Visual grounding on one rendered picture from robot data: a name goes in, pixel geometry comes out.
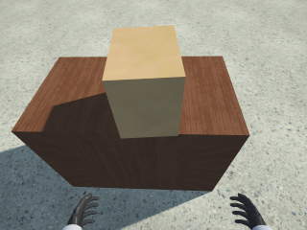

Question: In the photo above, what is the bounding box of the robot right hand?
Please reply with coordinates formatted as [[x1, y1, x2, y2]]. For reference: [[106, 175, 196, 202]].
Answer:
[[229, 193, 267, 230]]

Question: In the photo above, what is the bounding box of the carton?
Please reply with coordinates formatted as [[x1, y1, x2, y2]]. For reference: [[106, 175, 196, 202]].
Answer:
[[102, 25, 186, 139]]

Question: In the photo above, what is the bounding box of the pedestal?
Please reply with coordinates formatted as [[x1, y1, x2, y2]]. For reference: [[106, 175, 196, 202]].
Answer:
[[12, 56, 249, 192]]

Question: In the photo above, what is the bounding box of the robot left hand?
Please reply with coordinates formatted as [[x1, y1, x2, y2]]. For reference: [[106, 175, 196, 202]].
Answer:
[[67, 193, 99, 227]]

